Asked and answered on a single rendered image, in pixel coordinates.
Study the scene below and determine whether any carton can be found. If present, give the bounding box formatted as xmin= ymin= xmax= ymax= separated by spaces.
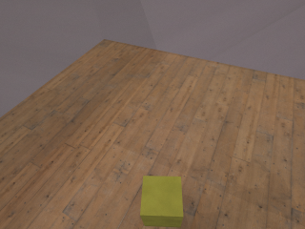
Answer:
xmin=140 ymin=176 xmax=184 ymax=228

